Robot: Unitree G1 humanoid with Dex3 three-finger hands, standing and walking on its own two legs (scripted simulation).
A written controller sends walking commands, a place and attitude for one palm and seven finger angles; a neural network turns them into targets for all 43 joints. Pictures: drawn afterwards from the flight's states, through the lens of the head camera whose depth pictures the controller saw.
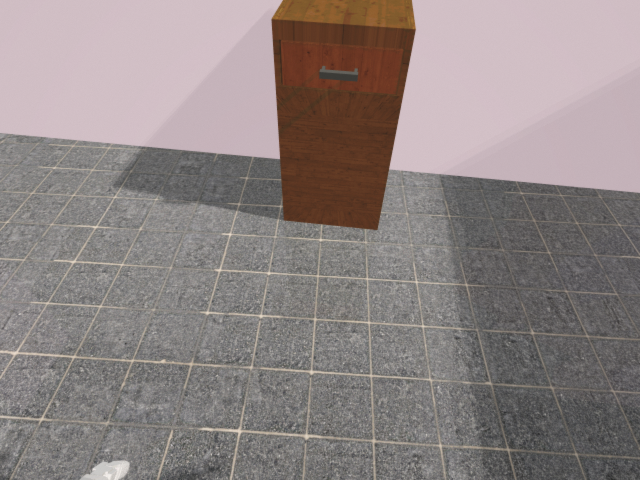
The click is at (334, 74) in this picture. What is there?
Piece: drawer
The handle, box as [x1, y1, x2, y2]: [319, 66, 357, 81]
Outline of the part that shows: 319,71 319,78 356,81 357,79 356,68 353,72 326,70 324,68 325,66 322,66 322,68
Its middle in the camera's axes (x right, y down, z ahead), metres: +0.06 -0.52 +1.22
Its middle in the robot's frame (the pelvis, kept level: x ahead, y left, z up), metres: +1.26 +0.00 -0.06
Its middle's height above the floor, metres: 0.71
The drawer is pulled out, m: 0.00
